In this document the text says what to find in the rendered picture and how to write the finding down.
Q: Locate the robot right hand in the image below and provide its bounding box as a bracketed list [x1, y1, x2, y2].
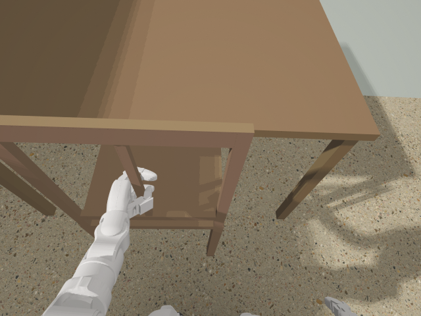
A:
[324, 297, 358, 316]

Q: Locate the robot left shin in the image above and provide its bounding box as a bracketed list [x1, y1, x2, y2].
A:
[161, 305, 176, 311]

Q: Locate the robot left forearm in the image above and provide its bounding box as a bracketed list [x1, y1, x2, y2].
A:
[42, 210, 130, 316]

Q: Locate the robot left hand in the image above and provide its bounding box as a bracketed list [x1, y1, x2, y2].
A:
[107, 167, 157, 218]

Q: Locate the table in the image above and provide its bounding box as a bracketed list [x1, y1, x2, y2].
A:
[0, 0, 381, 219]

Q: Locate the chair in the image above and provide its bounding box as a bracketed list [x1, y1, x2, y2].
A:
[0, 115, 255, 256]

